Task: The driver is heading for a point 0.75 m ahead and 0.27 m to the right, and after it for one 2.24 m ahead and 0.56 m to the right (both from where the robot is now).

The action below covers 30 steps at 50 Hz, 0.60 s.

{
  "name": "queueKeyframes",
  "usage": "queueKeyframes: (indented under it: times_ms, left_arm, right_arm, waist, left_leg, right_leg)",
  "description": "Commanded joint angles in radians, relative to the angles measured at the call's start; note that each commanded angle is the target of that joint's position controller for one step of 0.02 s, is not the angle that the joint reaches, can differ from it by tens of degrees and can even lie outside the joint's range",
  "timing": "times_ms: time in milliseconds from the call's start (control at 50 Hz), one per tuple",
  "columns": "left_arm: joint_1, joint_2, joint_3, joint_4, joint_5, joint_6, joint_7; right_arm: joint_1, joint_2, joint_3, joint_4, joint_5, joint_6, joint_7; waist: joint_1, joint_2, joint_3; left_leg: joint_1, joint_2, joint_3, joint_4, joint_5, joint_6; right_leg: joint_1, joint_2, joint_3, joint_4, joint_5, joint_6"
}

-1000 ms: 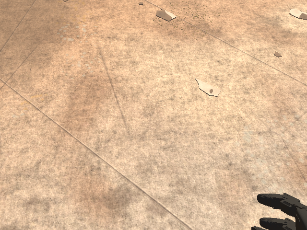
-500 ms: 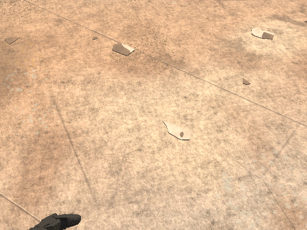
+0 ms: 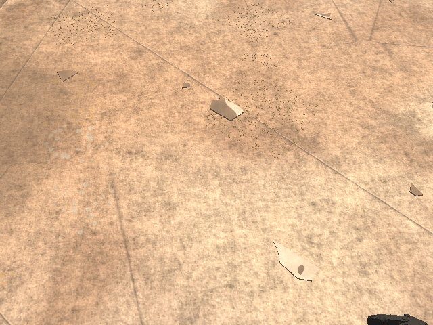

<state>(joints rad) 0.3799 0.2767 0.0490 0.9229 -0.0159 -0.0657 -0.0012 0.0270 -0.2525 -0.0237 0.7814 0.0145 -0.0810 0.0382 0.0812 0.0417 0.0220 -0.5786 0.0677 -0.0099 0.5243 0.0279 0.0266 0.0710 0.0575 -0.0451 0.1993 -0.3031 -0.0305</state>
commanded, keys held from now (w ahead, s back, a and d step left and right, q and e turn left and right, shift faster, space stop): w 0.04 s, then w+e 0.96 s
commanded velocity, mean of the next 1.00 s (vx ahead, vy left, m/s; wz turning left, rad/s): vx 0.50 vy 0.00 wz -0.44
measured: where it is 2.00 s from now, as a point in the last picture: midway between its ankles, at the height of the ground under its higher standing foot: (294, 243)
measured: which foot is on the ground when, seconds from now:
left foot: up 0.00-0.04, down 0.06-0.62, up 0.64-1.00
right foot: down 0.00-0.08, up 0.10-0.60, down 0.62-1.00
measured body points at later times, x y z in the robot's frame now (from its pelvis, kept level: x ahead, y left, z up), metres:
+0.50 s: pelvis +0.27 +0.03 +0.00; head +0.29 +0.02 +0.45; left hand +0.48 +0.24 -0.11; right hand +0.25 -0.25 -0.14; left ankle +0.18 +0.13 -0.74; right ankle +0.42 -0.15 -0.69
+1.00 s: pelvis +0.54 -0.07 +0.01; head +0.57 -0.10 +0.45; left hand +0.73 +0.17 -0.10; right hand +0.63 -0.39 -0.08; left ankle +0.79 -0.01 -0.70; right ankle +0.44 -0.12 -0.74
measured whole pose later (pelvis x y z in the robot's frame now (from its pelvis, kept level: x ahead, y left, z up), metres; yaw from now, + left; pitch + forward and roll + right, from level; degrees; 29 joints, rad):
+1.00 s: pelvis +0.54 -0.07 +0.01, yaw -29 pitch +2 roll +0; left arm 0.34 0.28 0.08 0.74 -0.02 -0.04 0.01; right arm 0.01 -0.28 -0.05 0.75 0.00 -0.10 0.02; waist 0.08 0.04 0.03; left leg -0.60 0.05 -0.10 0.55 0.04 -0.06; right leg -0.11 0.11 0.15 0.38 -0.29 -0.07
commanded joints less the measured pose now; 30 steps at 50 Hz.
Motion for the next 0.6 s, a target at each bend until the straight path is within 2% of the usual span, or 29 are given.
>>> queueKeyframes:
  times_ms: [20,40,60,80,100,120,140,160,180,200,240,280,340,400,460,500,520,560,580,600]
  left_arm:
    - [-0.001,0.186,0.045,-0.029,-0.003,0.008,0.012]
    - [-0.021,0.184,0.043,-0.032,-0.001,0.015,0.013]
    - [-0.014,0.153,0.029,-0.042,0.007,0.017,0.015]
    - [0.072,0.061,-0.002,-0.071,0.019,0.004,0.008]
    - [0.108,0.023,-0.015,-0.050,0.004,-0.016,0.003]
    - [0.026,0.140,0.017,-0.065,-0.027,-0.032,0.000]
    - [-0.048,0.155,0.023,-0.089,-0.040,-0.037,0.001]
    - [-0.082,0.142,0.025,-0.094,-0.031,-0.033,0.006]
    - [-0.076,0.133,0.033,-0.088,-0.020,-0.019,0.012]
    - [-0.045,0.110,0.032,-0.078,-0.017,-0.004,0.012]
    - [-0.028,0.069,0.029,-0.076,-0.017,0.020,0.012]
    - [-0.067,0.065,0.033,-0.098,-0.014,0.031,0.015]
    - [-0.134,0.057,0.033,-0.126,-0.008,0.023,0.005]
    - [-0.239,0.033,0.021,-0.165,-0.003,0.016,-0.016]
    - [-0.331,0.022,0.012,-0.218,-0.003,0.015,-0.035]
    - [-0.369,0.025,0.012,-0.252,-0.005,0.016,-0.049]
    - [-0.370,0.031,0.015,-0.265,-0.006,0.017,-0.056]
    - [-0.323,0.063,0.032,-0.276,-0.007,0.023,-0.063]
    - [-0.246,0.091,0.048,-0.266,-0.009,0.027,-0.062]
    - [-0.111,0.137,0.075,-0.237,-0.012,0.028,-0.055]
  right_arm:
    - [-0.027,-0.126,-0.037,-0.070,0.002,-0.022,0.009]
    - [0.084,-0.154,-0.054,-0.036,0.000,-0.022,0.005]
    - [0.250,-0.205,-0.078,0.011,-0.007,-0.022,-0.006]
    - [0.390,-0.305,-0.103,0.031,-0.029,-0.019,-0.016]
    - [0.415,-0.260,-0.092,0.043,-0.015,-0.012,-0.014]
    - [0.357,-0.195,-0.071,0.035,-0.007,-0.013,-0.016]
    - [0.285,-0.163,-0.061,0.023,-0.009,-0.014,-0.020]
    - [0.218,-0.130,-0.052,0.022,-0.014,-0.019,-0.018]
    - [0.175,-0.099,-0.044,0.021,-0.020,-0.028,-0.016]
    - [0.154,-0.092,-0.044,0.026,-0.027,-0.034,-0.014]
    - [0.149,-0.101,-0.049,0.043,-0.031,-0.045,-0.014]
    - [0.158,-0.122,-0.057,0.059,-0.035,-0.050,-0.021]
    - [0.173,-0.138,-0.060,0.075,-0.035,-0.044,-0.037]
    - [0.200,-0.161,-0.063,0.086,-0.027,-0.034,-0.049]
    - [0.264,-0.180,-0.071,0.111,-0.016,-0.012,-0.054]
    - [0.287,-0.189,-0.075,0.120,-0.008,0.008,-0.055]
    - [0.281,-0.196,-0.078,0.119,-0.005,0.018,-0.057]
    - [0.255,-0.224,-0.087,0.106,0.001,0.032,-0.065]
    - [0.243,-0.235,-0.090,0.100,0.002,0.040,-0.069]
    - [0.222,-0.239,-0.090,0.092,0.005,0.046,-0.072]
  waist:
    - [-0.066,-0.125,0.006]
    - [-0.130,-0.123,-0.062]
    - [-0.196,-0.096,-0.178]
    - [-0.195,0.087,-0.344]
    - [-0.192,0.224,-0.435]
    - [-0.204,0.124,-0.283]
    - [-0.179,0.083,-0.166]
    - [-0.146,0.032,-0.086]
    - [-0.114,0.050,-0.049]
    - [-0.091,0.069,-0.037]
    - [-0.071,0.052,-0.017]
    - [-0.069,0.027,0.008]
    - [-0.085,0.013,0.025]
    - [-0.125,-0.008,0.049]
    - [-0.161,-0.024,0.077]
    - [-0.165,-0.018,0.084]
    - [-0.152,-0.009,0.076]
    - [-0.104,0.034,0.018]
    - [-0.055,0.052,-0.030]
    - [0.024,0.043,-0.101]
  left_leg:
    - [0.049,-0.029,0.019,-0.032,-0.094,0.042]
    - [0.209,-0.062,0.051,-0.056,-0.088,0.066]
    - [0.484,-0.024,0.012,-0.031,-0.061,0.104]
    - [0.896,0.237,-0.355,-0.021,-0.114,0.228]
    - [1.012,0.354,-0.695,-0.176,-0.273,0.311]
    - [0.891,0.323,-0.595,-0.215,-0.360,0.256]
    - [0.747,0.290,-0.444,-0.241,-0.341,0.212]
    - [0.607,0.247,-0.338,-0.286,-0.281,0.186]
    - [0.521,0.210,-0.251,-0.322,-0.227,0.162]
    - [0.458,0.190,-0.193,-0.353,-0.190,0.153]
    - [0.404,0.180,-0.104,-0.392,-0.096,0.162]
    - [0.406,0.178,-0.033,-0.411,-0.027,0.166]
    - [0.446,0.157,0.063,-0.419,0.033,0.150]
    - [0.483,0.154,0.134,-0.427,0.057,0.134]
    - [0.609,0.193,0.164,-0.393,0.119,0.134]
    - [0.690,0.218,0.182,-0.345,0.205,0.127]
    - [0.713,0.224,0.196,-0.308,0.301,0.118]
    - [0.736,0.224,0.224,-0.179,0.627,0.096]
    - [0.727,0.218,0.233,-0.057,0.752,0.086]
    - [0.660,0.192,0.249,0.128,0.750,0.062]
  right_leg:
    - [0.043,-0.316,0.122,0.084,0.623,-0.132]
    - [0.022,-0.281,0.090,0.215,0.767,-0.111]
    - [-0.107,-0.228,0.066,0.426,0.717,-0.082]
    - [-0.476,-0.102,0.019,0.808,0.330,-0.020]
    - [-0.699,0.008,0.120,1.034,-0.275,0.003]
    - [-0.795,-0.053,0.198,1.115,-0.253,-0.012]
    - [-0.809,-0.109,0.168,1.092,-0.159,-0.022]
    - [-0.773,-0.149,0.152,1.029,-0.078,-0.016]
    - [-0.724,-0.180,0.158,0.974,-0.019,-0.012]
    - [-0.665,-0.193,0.160,0.958,0.019,-0.006]
    - [-0.651,-0.200,0.158,0.941,0.064,0.005]
    - [-0.709,-0.200,0.172,0.885,0.143,0.016]
    - [-0.747,-0.190,0.159,0.718,0.300,0.024]
    - [-0.730,-0.179,0.086,0.558,0.393,0.018]
    - [-0.787,-0.171,0.049,0.472,0.364,0.000]
    - [-0.811,-0.156,0.019,0.441,0.298,-0.018]
    - [-0.789,-0.140,-0.001,0.429,0.255,-0.032]
    - [-0.670,-0.077,-0.060,0.432,0.156,-0.069]
    - [-0.566,-0.039,-0.081,0.436,0.112,-0.093]
    - [-0.373,-0.002,-0.083,0.379,0.144,-0.128]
